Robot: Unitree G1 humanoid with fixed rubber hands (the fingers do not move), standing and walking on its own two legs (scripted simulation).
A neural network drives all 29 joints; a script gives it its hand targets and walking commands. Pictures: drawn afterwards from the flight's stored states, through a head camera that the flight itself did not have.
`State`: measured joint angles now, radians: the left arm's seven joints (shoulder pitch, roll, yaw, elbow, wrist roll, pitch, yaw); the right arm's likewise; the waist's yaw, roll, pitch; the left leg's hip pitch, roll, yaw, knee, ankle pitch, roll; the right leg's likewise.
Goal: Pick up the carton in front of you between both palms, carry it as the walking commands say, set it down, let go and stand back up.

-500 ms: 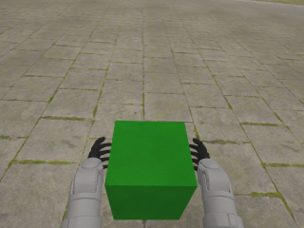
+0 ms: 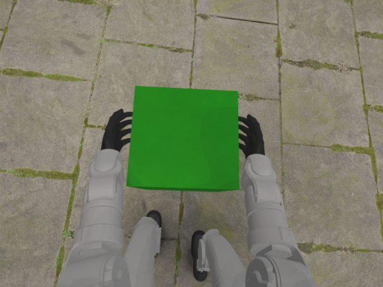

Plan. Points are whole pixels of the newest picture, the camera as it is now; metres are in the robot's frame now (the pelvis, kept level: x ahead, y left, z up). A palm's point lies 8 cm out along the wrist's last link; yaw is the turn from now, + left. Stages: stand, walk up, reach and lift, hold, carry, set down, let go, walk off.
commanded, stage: set down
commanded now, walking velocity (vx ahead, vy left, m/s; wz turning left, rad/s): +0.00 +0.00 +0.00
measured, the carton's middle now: (183, 148) +0.40 +0.02 -0.16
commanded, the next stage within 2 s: none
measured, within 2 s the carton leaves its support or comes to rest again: rests again in 1.78 s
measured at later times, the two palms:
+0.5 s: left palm (125, 137) +0.44 +0.18 -0.22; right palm (234, 140) +0.45 -0.12 -0.21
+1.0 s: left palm (135, 139) +0.47 +0.18 -0.38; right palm (221, 139) +0.49 -0.12 -0.37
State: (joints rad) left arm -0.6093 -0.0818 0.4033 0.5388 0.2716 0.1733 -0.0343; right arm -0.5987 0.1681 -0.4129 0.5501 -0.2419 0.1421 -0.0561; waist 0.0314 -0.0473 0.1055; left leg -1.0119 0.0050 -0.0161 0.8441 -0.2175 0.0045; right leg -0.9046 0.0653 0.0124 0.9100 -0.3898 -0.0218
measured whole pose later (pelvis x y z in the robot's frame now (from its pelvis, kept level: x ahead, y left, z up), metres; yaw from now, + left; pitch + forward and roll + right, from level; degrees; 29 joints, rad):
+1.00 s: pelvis -0.05 +0.01 -0.25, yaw -3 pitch +47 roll -2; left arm -1.22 0.07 0.47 0.64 0.21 0.33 0.06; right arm -1.28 -0.10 -0.42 0.76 -0.15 0.29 -0.08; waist 0.05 -0.05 0.05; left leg -2.19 0.00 -0.01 1.78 -0.41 0.01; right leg -2.06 0.10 0.00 1.89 -0.64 0.01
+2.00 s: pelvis -0.06 +0.01 -0.35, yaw -4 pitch +34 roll +0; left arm -1.56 0.34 0.41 1.02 0.04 0.23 -0.01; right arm -1.63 -0.25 -0.21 1.03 -0.02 0.24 -0.06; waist 0.08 -0.01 0.47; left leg -2.28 0.03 -0.01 2.14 -0.46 0.00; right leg -2.16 0.14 -0.01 2.27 -0.71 0.01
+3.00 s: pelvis -0.06 +0.01 -0.31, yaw -3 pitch +37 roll +0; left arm -1.58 0.40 0.25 1.05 -0.16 0.17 0.10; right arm -1.65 -0.43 -0.04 1.05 0.17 0.23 -0.12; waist 0.09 -0.02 0.39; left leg -2.22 0.01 0.00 2.02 -0.44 0.00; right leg -2.11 0.10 -0.01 2.15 -0.69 0.00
